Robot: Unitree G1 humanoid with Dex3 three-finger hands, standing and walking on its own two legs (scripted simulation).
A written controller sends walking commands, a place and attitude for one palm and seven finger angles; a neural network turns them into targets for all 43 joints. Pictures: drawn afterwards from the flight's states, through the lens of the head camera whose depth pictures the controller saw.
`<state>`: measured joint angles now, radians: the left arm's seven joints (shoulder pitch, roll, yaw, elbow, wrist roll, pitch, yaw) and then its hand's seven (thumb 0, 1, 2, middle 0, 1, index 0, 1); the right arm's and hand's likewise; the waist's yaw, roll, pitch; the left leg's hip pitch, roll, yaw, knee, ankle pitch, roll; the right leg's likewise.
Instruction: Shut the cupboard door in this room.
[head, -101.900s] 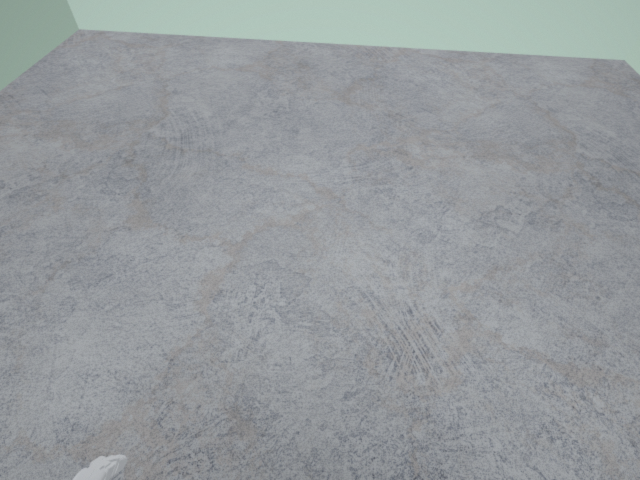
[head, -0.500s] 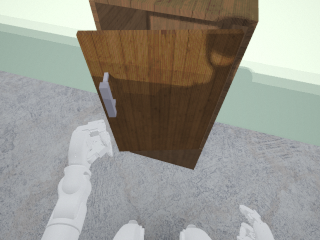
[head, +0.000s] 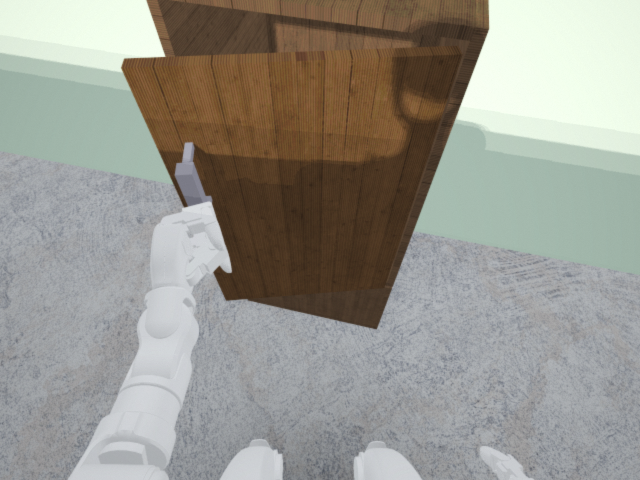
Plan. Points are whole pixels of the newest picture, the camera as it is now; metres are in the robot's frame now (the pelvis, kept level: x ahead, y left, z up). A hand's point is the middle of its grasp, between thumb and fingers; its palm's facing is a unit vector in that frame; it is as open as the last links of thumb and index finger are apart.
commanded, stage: bring the fist close to the handle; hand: left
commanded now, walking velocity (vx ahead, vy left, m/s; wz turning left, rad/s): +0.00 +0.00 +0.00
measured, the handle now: (198, 189) +0.49 +0.17 +0.05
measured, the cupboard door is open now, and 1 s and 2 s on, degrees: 18 9 0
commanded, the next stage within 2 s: push the door shut along its arc in 0.16 s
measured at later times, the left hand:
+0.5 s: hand (226, 236) +0.41 +0.12 +0.05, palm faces +0.03 -1.00 -0.04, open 3.1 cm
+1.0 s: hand (231, 198) +0.47 +0.13 +0.05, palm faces -0.10 -0.99 -0.04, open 3.1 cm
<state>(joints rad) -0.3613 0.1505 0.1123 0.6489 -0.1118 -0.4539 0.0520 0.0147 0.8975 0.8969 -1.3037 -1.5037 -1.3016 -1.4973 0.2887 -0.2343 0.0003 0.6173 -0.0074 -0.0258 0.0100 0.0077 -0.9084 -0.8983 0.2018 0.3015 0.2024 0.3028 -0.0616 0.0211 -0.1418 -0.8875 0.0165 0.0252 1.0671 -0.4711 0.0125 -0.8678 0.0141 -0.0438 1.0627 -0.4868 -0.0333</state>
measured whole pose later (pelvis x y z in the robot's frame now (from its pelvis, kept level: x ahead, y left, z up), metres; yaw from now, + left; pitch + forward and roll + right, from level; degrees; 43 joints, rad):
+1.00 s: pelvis -0.01 +0.00 -0.02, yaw +0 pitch +21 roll -2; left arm -0.83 0.33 0.21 1.12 -0.11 -0.48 -0.16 0.01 0.90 0.90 -1.31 -1.50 -1.30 -1.50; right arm 0.36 -0.26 0.00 0.67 0.00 -0.01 0.00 0.01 -0.91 -0.90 0.20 0.30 0.20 0.30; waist -0.14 0.03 -0.13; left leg -1.05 0.02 0.00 1.15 -0.47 0.02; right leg -1.01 0.01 -0.06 1.12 -0.48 -0.03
